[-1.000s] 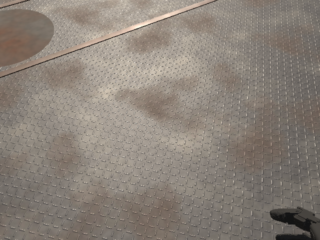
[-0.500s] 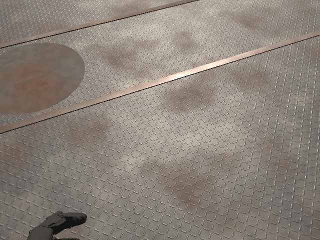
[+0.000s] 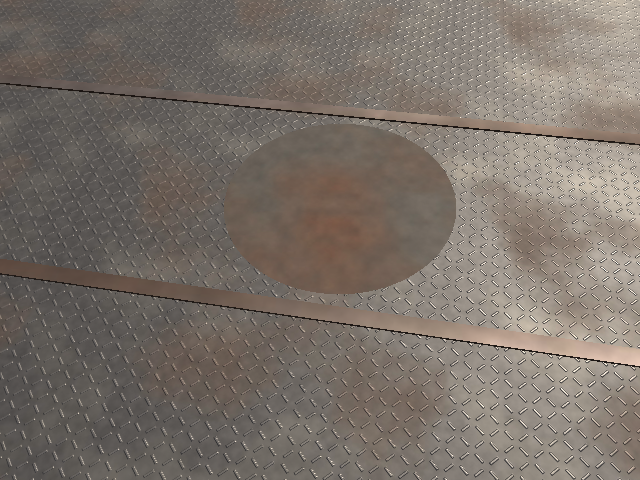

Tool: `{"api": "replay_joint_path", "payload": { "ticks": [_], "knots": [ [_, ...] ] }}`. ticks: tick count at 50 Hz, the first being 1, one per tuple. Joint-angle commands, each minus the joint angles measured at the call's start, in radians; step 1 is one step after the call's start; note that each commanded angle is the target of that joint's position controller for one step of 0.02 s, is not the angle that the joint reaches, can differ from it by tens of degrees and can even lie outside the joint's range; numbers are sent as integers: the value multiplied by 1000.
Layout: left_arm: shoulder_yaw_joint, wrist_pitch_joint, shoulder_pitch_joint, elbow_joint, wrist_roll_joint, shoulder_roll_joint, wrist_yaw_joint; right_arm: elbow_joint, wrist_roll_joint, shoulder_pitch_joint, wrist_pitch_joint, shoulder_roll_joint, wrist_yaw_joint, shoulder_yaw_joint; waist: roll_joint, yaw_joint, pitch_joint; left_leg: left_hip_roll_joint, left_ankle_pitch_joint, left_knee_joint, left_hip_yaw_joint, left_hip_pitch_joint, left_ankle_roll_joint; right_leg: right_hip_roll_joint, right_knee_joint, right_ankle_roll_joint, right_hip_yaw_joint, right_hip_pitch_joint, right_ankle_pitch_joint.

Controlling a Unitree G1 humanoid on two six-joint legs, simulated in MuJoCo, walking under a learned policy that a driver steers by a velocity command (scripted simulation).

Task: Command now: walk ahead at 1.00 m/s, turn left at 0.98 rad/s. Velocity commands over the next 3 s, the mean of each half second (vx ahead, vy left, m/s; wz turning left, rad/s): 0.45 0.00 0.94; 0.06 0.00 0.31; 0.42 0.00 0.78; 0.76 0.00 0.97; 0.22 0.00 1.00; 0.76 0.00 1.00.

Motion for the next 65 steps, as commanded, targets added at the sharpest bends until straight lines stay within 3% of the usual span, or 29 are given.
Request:
{"api": "replay_joint_path", "payload": {
  "ticks": [1, 3, 7, 9, 10, 11, 12, 13, 14, 15, 16, 18, 24, 31, 32, 33, 34, 35, 37, 40, 43, 47, 48, 50, 51, 52, 55, 59, 65],
  "knots": [
    [44, 31, 11, -89, 11, 171, -1, -83, 9, -34, -58, -150, -6, -40, -76, 50, 31, 272, 172, -375, -423, -62, 182, -37, -223, 32, -43, -98, -7],
    [27, 26, -107, -137, -6, 124, -10, -76, 12, -51, -66, -150, -1, -45, -63, 36, 80, 197, 470, -346, -332, -171, 128, -3, -427, 33, -91, 8, 213],
    [24, 15, -124, -135, -37, 118, -9, -38, 28, 26, -45, -174, 7, -67, 9, -30, -48, 149, 692, -180, -316, -77, -13, 132, -720, -15, -114, 253, 508],
    [48, 10, -27, -110, -35, 183, 14, -48, 23, 11, -38, -192, -5, -77, 34, 16, -115, 135, 729, 11, -371, 1, -78, 163, -802, -20, -69, 380, 486],
    [62, 1, 103, -74, -37, 214, 24, -65, 25, -31, -40, -193, -5, -78, 17, 96, -166, 111, 681, 206, -355, -5, -113, 133, -865, -28, -50, 508, 559],
    [77, -10, 245, -42, -20, 261, 33, -84, 36, -32, -45, -119, -7, -61, -31, 148, -245, 70, 363, 459, -297, -101, -144, -14, -849, -56, 33, 698, 686],
    [78, -10, 312, -52, 3, 301, 28, -109, 40, 75, -36, 2, -25, -34, -223, 84, -369, 6, -494, 805, -172, -273, -149, -368, -689, -96, 269, 883, 1259],
    [87, 8, 255, -84, -1, 311, 18, -122, 41, 239, -23, -48, -42, -36, -251, 0, -553, 53, -446, 987, -150, -348, -170, -512, -709, -227, 513, 950, 1273],
    [102, 17, 106, -110, -24, 281, 39, -112, 12, 168, -10, -96, -38, -43, -241, 9, -521, 123, -247, 987, -97, -378, -169, -453, -849, -288, 540, 781, 756],
    [64, 26, 27, -121, -30, 164, 44, -124, -9, 48, 9, -123, -24, -51, -168, 14, -330, 167, -155, 889, -65, -362, -179, -324, -920, -243, 351, 582, 559],
    [49, 33, 9, -104, -29, 129, 41, -131, -12, 3, 25, -124, -2, -58, -153, 5, -223, 188, -135, 846, -62, -345, -195, -263, -939, -216, 217, 474, 536],
    [58, 33, 40, -68, -40, 150, 40, -145, -9, -22, 64, -87, 25, -52, -156, -4, -116, 220, -129, 767, -49, -288, -208, -226, -971, -200, 47, 328, 696],
    [81, 23, 34, -20, -31, 195, 17, -206, -8, -103, 71, -9, 39, -15, -165, -47, -150, 227, 8, 418, -25, -177, -179, -227, -985, -213, -123, 267, 766],
    [101, 78, 84, 7, -52, 230, 3, -205, -10, -163, 36, -24, 38, -7, -135, -14, -119, 170, 67, -61, 35, 87, -143, -172, -847, -133, -202, 236, 429],
    [94, 90, 164, 23, -43, 199, 0, -202, -19, -153, 22, -58, 31, -13, -2, -5, -134, 242, 158, -166, -70, 173, -125, -121, -732, -85, -249, 195, 309],
    [71, 106, 222, -6, -18, 105, -7, -230, -20, -135, 9, -120, 16, -12, 253, 26, -182, 560, 511, -206, -424, 262, -77, -39, -479, -21, -289, 60, -241],
    [75, 136, 169, -24, -40, 148, 5, -230, 1, -109, 19, -188, 1, -37, 266, -51, -214, 619, 590, -224, -480, 179, 89, 61, -375, -12, -179, 16, -283],
    [82, 148, 127, -20, -51, 174, 6, -203, 1, -112, 25, -135, -4, -25, 171, -40, -172, 556, 555, -224, -393, 164, 96, 40, -332, -10, -115, 6, -214],
    [81, 141, 124, 2, -60, 160, 8, -193, -1, -231, 31, -65, -12, 1, 167, 24, -94, 440, 426, -264, -262, 62, 31, 40, -395, -15, -99, 61, -101],
    [83, 140, 160, 42, -51, 152, 6, -176, 0, -236, 20, -17, -17, 18, 125, 32, -128, 395, 564, -232, -182, 63, 19, 73, -441, -24, -116, 157, -58],
    [66, 141, 120, 39, -59, 101, 5, -145, -5, -208, 13, -21, -11, 14, 119, 5, -139, 397, 475, -214, -200, 82, 18, 87, -603, -36, -115, 212, -42],
    [73, 130, 143, 36, -50, 115, 22, -129, 11, -210, 32, -83, -4, -17, 112, 29, -105, 365, 317, -164, -299, -1, -15, 129, -862, -69, -139, 328, 115],
    [80, 118, 162, 32, -38, 145, 29, -138, 18, -215, 34, -64, -3, -16, 63, 35, -108, 337, 241, -130, -313, -79, -54, 64, -917, -88, -73, 398, 136],
    [121, 115, 135, 25, -28, 284, 33, -180, 24, -251, 36, -2, 3, -10, -298, 43, -32, 92, -133, 146, -33, -252, -141, -246, -1081, -222, 199, 340, 214],
    [113, 114, 113, 5, -28, 250, 36, -179, -8, -258, 40, -47, 6, -28, -238, 49, -21, 135, -263, 378, -19, -265, -155, -322, -1083, -299, 206, 317, 383],
    [101, 111, 75, -9, -32, 205, 39, -160, -12, -226, 47, -53, 10, -40, -160, 23, -31, 154, -250, 496, -40, -258, -161, -302, -1070, -316, 149, 296, 447],
    [87, 111, -39, -39, -32, 158, 47, -131, 1, -149, 68, -36, 29, -45, -152, -24, -34, 192, -147, 489, -9, -259, -197, -174, -1002, -232, -74, 369, 538],
    [118, 100, 91, -17, -34, 232, 32, -206, -9, -290, 77, -55, 86, -45, -201, 86, -42, 233, -114, 340, 44, -337, -195, -239, -1167, -194, -3, 501, -234],
    [141, 70, 56, -5, -20, 271, 13, -224, 3, -302, 55, -39, 111, -35, -151, 53, 6, 245, -160, 129, 123, -167, -119, -254, -1183, -145, -164, 421, -222]
  ]
}}
Next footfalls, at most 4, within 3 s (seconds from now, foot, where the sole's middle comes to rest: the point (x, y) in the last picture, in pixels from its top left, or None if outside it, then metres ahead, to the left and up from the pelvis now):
0.22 right None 0.45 -0.15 -0.76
0.64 left None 0.38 0.08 -0.76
0.96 right None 0.44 -0.12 -0.76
1.38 left None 0.30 0.08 -0.76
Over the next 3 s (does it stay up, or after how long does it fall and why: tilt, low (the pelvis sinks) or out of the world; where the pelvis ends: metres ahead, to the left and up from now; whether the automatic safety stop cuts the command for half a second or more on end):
stays up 0.41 0.79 0.02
